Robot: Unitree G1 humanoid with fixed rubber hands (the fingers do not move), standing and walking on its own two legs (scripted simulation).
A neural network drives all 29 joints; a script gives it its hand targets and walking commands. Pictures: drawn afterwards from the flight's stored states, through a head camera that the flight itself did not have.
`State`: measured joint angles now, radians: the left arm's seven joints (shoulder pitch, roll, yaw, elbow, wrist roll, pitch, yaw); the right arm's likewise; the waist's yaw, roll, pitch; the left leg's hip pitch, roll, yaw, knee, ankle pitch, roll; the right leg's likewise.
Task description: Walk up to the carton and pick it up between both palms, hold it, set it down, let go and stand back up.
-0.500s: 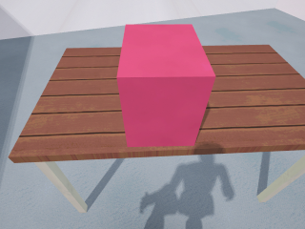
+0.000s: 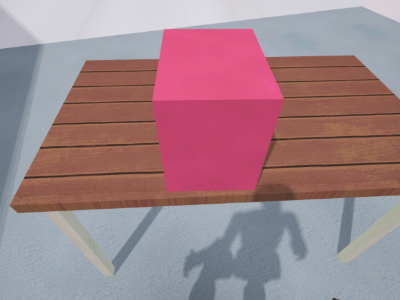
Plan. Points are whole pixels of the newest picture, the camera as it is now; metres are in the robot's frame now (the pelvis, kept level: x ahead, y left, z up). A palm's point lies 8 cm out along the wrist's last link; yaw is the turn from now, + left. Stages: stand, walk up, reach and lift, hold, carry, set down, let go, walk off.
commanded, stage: stand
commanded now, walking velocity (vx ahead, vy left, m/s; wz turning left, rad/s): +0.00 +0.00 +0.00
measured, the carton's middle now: (209, 109) +0.55 +0.01 +0.09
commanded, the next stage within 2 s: none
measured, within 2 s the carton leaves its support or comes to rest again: neither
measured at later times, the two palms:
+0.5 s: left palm out of the picture +0.04 +0.27 -0.13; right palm out of the picture +0.10 -0.28 -0.10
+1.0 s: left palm out of the picture +0.04 +0.27 -0.13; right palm out of the picture +0.10 -0.28 -0.10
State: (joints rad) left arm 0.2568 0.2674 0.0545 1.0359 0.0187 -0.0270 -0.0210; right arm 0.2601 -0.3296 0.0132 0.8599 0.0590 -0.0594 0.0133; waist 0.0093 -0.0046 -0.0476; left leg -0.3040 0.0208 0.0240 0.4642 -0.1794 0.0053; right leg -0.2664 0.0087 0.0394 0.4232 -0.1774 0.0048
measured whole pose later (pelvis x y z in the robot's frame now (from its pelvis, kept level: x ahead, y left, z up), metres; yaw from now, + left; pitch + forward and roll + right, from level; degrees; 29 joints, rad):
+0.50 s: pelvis +0.00 +0.00 +0.00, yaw +0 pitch +1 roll -1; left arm 0.26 0.27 0.05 1.03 0.02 -0.03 -0.02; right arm 0.24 -0.33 0.01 0.86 0.06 -0.06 0.01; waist 0.01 0.00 -0.05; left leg -0.30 0.02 0.02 0.46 -0.19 0.01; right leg -0.27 0.01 0.04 0.42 -0.18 0.00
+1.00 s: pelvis +0.01 +0.00 +0.00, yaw +0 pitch +2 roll -1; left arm 0.26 0.27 0.05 1.03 0.02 -0.03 -0.02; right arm 0.23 -0.33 0.01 0.87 0.06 -0.06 0.01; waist 0.01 0.00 -0.05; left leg -0.30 0.02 0.02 0.46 -0.19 0.01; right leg -0.27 0.01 0.04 0.42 -0.19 0.00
